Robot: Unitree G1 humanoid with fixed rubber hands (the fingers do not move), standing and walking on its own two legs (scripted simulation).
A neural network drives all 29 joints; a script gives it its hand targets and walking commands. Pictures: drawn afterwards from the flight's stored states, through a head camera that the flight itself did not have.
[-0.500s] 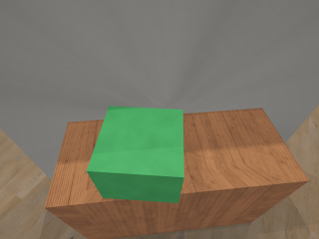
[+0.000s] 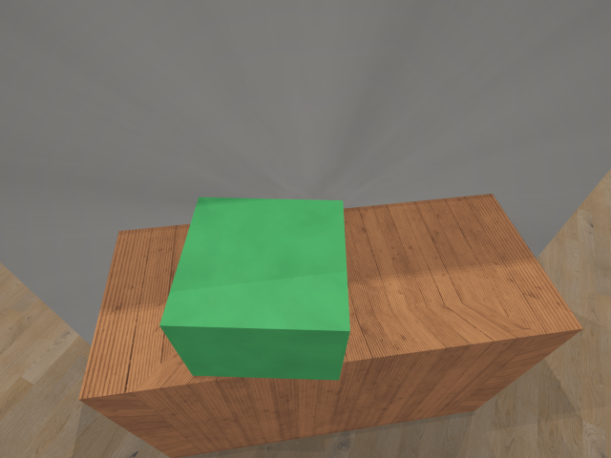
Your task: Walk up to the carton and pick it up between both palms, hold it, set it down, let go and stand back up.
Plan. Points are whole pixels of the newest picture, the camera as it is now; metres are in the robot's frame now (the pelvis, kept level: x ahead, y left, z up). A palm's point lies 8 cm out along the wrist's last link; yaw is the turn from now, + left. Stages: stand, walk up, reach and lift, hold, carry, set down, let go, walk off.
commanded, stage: walk up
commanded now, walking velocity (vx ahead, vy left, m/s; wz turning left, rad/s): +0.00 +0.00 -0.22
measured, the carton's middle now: (268, 287) +0.42 +0.07 -0.09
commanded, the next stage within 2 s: stand in 1.78 s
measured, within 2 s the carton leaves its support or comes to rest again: neither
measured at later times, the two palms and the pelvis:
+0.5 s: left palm out of the picture +0.02 +0.28 -0.15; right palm out of the picture +0.01 -0.16 -0.13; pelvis +0.01 +0.05 +0.01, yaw -5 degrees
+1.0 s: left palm out of the picture -0.01 +0.24 -0.14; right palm out of the picture -0.03 -0.16 -0.14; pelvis +0.02 +0.04 +0.01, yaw -3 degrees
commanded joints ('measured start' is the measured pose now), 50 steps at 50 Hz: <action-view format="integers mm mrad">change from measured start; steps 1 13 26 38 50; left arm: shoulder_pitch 58 -16 42 -13 111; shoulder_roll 144 180 108 118 301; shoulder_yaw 41 63 26 27 87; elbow -63 -83 36 67 45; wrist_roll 8 16 -5 -14 32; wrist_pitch -8 16 20 1 4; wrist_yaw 5 28 -2 1 32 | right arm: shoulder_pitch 83 -20 32 111 30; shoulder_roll -102 -118 -114 -84 -194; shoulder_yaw -27 -19 -12 -16 -73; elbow -43 -121 -58 0 -19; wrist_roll -2 4 9 1 -4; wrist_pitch -4 -9 -35 -39 17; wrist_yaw -6 9 10 15 0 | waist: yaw -15 -10 12 -22 90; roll -71 -149 69 -12 -12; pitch -8 62 -58 14 75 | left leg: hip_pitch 127 -43 142 155 -261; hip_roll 71 -83 82 45 -52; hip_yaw -62 -33 -173 -159 -36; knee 41 46 -143 -164 192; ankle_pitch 139 -79 353 217 -122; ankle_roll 16 -9 78 50 -33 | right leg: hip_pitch -247 -128 -8 -57 96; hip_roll -227 -190 -133 -168 -485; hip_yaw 189 181 41 55 334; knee -65 -15 -130 -165 -120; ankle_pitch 411 828 308 337 732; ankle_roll -34 -36 80 60 -63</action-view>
